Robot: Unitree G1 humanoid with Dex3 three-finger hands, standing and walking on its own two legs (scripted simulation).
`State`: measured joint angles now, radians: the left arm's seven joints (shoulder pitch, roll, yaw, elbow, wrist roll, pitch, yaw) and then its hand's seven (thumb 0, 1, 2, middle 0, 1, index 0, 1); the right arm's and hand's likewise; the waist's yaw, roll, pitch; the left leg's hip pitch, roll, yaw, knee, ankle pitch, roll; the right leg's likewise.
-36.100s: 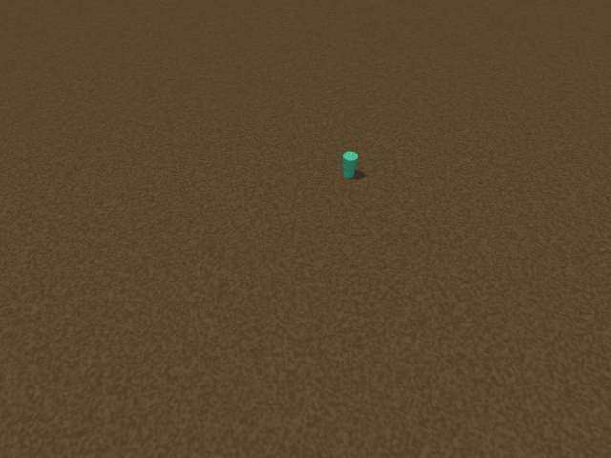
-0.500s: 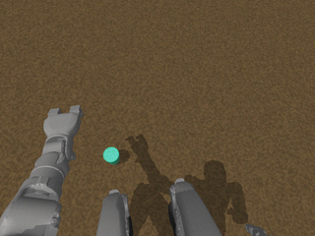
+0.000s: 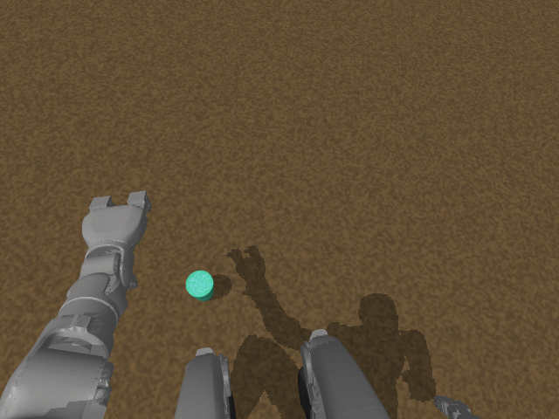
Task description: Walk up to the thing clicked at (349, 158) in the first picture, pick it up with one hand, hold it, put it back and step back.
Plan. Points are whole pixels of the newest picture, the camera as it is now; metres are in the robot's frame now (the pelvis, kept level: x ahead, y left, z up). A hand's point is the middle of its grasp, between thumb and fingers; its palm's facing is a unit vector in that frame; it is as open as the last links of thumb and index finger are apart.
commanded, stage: go down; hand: left
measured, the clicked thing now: (202, 288) +0.43 +0.15 -0.58
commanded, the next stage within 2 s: stand in 1.38 s
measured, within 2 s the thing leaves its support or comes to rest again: neither
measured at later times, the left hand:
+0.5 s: hand (126, 243) +0.41 +0.21 -0.09, palm faces -0.43 +0.00 -0.90, open 13.9 cm
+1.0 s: hand (130, 244) +0.40 +0.20 -0.09, palm faces -0.43 +0.00 -0.90, open 13.9 cm
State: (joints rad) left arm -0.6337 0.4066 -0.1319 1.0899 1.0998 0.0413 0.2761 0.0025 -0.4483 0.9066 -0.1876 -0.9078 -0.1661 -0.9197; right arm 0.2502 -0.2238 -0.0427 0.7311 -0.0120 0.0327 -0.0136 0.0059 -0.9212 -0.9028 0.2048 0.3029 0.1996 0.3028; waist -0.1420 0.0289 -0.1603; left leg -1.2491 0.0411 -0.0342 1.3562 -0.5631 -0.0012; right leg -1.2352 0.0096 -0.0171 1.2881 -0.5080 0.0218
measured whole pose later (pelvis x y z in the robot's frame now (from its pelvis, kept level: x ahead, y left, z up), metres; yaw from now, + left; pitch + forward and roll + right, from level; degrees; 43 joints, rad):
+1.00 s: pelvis +0.00 -0.01 +0.02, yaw +1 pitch +24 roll -2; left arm -0.66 0.39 -0.13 1.14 1.11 0.03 0.28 0.00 -0.48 0.95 -0.19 -0.88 -0.15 -0.92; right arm 0.28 -0.23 -0.04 0.73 -0.02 0.03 -0.02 0.01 -0.93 -0.91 0.21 0.30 0.20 0.30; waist -0.15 0.03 -0.15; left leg -1.17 0.04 -0.03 1.27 -0.52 -0.01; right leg -1.17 0.01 -0.01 1.22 -0.48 0.01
